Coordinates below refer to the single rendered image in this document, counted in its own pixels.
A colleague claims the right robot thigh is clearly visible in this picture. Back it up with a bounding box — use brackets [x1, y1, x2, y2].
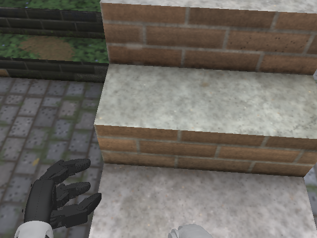
[167, 223, 213, 238]

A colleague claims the left robot hand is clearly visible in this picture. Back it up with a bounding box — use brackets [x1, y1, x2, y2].
[22, 159, 102, 230]

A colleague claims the left robot forearm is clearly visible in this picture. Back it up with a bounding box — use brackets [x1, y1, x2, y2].
[14, 220, 53, 238]

